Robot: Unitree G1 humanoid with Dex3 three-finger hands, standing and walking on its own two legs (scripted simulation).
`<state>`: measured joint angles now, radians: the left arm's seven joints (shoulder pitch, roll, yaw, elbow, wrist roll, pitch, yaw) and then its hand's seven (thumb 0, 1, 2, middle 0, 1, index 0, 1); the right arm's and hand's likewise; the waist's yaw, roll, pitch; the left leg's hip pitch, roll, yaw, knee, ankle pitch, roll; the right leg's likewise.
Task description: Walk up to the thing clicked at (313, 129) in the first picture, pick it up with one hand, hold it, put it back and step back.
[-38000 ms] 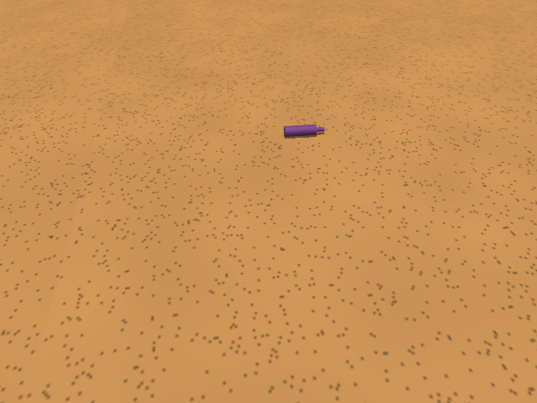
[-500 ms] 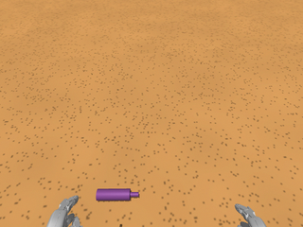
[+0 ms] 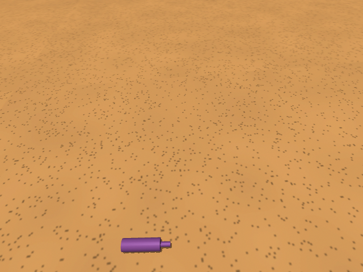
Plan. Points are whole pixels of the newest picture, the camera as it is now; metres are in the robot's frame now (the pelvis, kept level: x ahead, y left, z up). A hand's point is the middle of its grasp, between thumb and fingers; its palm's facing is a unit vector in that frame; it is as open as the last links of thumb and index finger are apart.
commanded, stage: stand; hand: left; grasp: from above
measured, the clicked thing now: (146, 244) +0.45 +0.22 -0.74
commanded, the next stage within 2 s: step back in 1.90 s
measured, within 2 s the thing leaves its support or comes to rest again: neither
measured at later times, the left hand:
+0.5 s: hand out of the picture +0.05 +0.24 -0.15, palm faces +0.02 -0.94 -0.34, open 7.4 cm
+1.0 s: hand out of the picture +0.07 +0.22 -0.16, palm faces -0.01 -0.95 -0.31, open 7.4 cm
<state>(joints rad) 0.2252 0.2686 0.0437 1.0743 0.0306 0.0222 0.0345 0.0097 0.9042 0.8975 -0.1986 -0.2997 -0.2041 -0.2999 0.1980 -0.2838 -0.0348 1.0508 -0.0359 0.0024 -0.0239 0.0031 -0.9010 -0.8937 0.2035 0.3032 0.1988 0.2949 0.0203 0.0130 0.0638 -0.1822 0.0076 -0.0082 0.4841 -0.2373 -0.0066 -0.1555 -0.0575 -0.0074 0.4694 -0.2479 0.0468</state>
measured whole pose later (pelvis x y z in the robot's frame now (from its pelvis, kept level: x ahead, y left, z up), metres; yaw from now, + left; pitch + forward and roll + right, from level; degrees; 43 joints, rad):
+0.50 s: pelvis +0.00 -0.01 +0.01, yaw +0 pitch -4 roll +0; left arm 0.14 0.30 0.04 1.15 0.03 0.01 0.02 0.01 0.90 0.90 -0.20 -0.30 -0.20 -0.30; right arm 0.15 -0.32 -0.03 1.12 -0.03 0.00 -0.01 0.00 -0.90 -0.89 0.20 0.30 0.20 0.29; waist 0.00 0.02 0.06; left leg -0.13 0.02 0.00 0.37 -0.18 -0.02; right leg -0.11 -0.05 -0.01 0.37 -0.19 0.04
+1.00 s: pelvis +0.01 -0.01 +0.01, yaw -1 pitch -3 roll +0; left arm 0.13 0.28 0.03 1.16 0.02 0.01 0.02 0.01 0.90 0.90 -0.20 -0.30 -0.20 -0.30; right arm 0.14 -0.30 -0.01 1.14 -0.02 0.00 -0.01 0.00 -0.90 -0.89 0.20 0.30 0.20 0.29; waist 0.00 0.01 0.06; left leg -0.12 0.02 0.01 0.35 -0.18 -0.02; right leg -0.10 -0.04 0.00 0.35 -0.19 0.04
